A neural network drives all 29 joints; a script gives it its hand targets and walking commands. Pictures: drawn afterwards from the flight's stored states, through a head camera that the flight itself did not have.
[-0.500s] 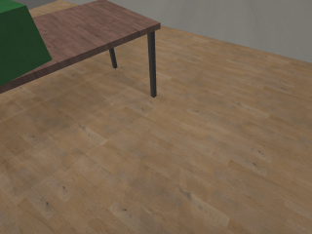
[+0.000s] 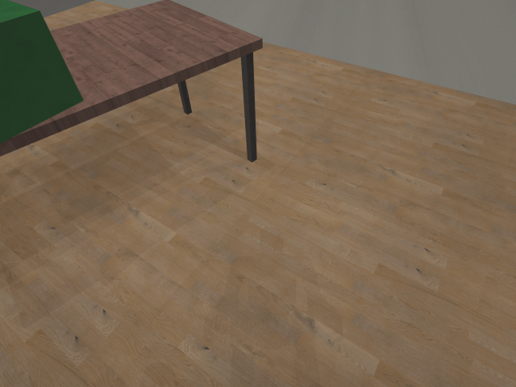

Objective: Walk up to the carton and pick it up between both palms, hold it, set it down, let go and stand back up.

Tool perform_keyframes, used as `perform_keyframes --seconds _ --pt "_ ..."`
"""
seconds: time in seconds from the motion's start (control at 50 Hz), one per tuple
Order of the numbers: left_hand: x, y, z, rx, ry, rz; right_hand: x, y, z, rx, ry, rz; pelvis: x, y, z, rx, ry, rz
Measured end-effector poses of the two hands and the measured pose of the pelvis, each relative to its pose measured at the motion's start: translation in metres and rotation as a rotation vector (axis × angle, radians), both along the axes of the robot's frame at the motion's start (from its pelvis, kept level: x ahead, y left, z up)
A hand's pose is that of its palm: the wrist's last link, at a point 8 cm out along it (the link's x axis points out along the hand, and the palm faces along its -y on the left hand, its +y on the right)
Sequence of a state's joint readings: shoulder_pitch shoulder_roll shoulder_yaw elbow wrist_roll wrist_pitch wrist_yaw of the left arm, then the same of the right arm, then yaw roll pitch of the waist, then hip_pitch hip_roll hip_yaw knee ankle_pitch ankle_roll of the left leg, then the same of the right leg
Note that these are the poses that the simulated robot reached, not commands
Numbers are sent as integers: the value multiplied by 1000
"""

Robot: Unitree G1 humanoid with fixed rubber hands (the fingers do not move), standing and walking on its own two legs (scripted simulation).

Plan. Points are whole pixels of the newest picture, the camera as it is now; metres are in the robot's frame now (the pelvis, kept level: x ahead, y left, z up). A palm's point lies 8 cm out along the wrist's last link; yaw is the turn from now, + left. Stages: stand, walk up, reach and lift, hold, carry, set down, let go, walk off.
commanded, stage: stand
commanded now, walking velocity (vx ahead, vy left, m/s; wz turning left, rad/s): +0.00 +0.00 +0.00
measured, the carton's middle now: out of the picture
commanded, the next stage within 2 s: walk up in 0.46 s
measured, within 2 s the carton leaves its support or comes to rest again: neither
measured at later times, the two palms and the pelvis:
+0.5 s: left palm out of the picture +0.04 +0.25 -0.12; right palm out of the picture +0.04 -0.25 -0.12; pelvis +0.00 +0.00 +0.00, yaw +0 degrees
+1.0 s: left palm out of the picture +0.03 +0.38 -0.16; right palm out of the picture +0.15 -0.18 -0.12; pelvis +0.05 +0.10 -0.03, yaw +16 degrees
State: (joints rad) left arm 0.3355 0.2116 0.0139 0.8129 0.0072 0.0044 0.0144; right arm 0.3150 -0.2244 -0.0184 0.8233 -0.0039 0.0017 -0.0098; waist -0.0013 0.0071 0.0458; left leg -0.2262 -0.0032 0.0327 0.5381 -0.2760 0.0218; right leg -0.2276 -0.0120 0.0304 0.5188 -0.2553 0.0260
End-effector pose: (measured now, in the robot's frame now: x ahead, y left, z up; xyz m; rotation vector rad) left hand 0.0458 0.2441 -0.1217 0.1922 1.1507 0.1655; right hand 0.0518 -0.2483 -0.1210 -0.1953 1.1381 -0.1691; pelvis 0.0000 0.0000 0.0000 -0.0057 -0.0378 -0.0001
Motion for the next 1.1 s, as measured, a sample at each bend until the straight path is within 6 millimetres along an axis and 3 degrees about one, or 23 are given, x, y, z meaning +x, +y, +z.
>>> perform_keyframes --seconds 0.68,0.78,0.86,0.94,1.02,1.1 --pt "-8 3 -4 6 49 7 -12 3 -4 1 64 0 5 3 1 -9 2 16" --pt "-15 31 -2 62 -21 100 -2 1 -3 -37 158 143 9 17 -3 -39 10 124" --pt "-28 64 -4 82 -7 168 30 12 6 -62 139 198 17 38 -4 -46 3 189" --pt "-29 106 -20 76 0 214 71 41 11 -82 66 244 34 69 -14 -43 -10 254" --pt "-12 146 -44 53 -5 238 99 73 -1 -122 -4 252 51 103 -36 -1 -21 294" --pt "27 164 -35 28 -68 226 107 105 -7 -112 40 255 70 121 -32 16 -25 318"
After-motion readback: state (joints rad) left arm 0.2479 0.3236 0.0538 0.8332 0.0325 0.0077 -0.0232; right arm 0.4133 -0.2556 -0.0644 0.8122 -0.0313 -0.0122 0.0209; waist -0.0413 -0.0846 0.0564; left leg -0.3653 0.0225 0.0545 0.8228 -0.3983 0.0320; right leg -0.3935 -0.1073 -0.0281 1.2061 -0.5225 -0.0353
